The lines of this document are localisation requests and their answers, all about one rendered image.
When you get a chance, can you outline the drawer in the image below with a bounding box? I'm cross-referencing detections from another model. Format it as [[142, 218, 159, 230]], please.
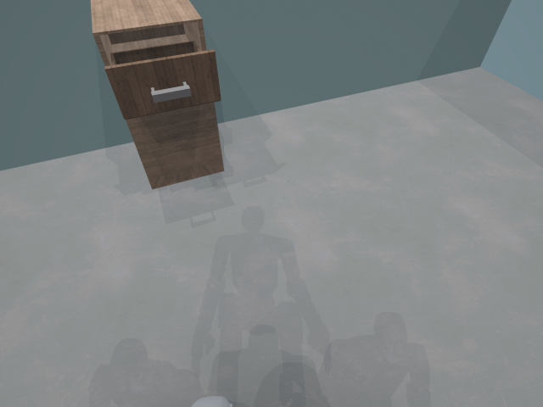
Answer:
[[104, 41, 221, 120]]

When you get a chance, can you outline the handle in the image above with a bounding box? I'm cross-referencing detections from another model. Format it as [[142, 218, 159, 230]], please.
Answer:
[[151, 81, 192, 103]]

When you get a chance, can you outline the cabinet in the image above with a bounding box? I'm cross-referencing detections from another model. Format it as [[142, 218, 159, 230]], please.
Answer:
[[91, 0, 224, 189]]

